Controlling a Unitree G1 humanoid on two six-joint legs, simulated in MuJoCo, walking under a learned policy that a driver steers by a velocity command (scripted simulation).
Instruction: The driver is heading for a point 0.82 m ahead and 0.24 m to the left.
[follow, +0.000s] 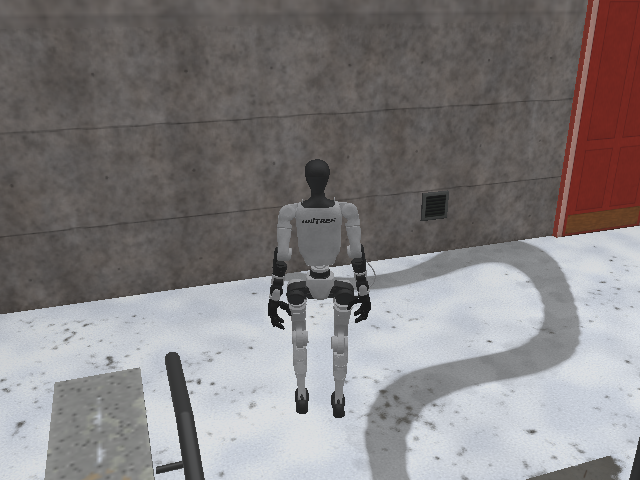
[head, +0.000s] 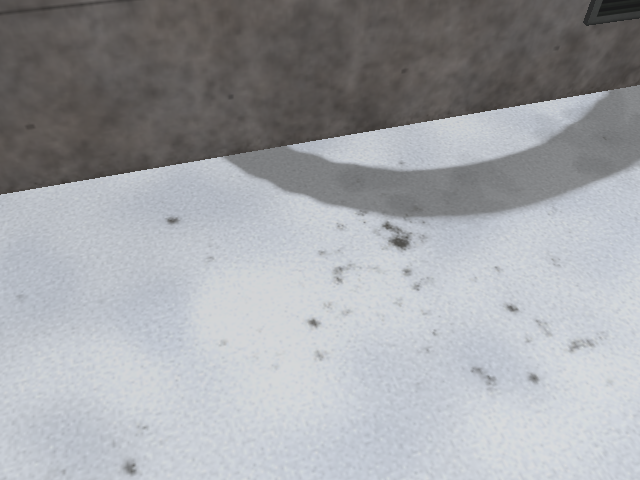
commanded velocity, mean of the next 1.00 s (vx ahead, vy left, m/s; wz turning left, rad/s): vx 0.45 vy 0.00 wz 0.09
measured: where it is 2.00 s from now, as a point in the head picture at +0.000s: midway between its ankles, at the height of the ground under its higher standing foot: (270, 352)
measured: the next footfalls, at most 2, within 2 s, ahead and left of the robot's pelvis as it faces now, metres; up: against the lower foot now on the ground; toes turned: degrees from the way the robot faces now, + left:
left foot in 0.10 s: +0.06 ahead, +0.11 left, +0.00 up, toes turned +3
right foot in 0.56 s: +0.41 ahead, -0.03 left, +0.00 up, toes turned -4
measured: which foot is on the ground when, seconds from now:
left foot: up 0.00-0.08, down 0.10-0.54, up 0.56-1.00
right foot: down 0.00-0.10, up 0.12-0.54, down 0.56-1.00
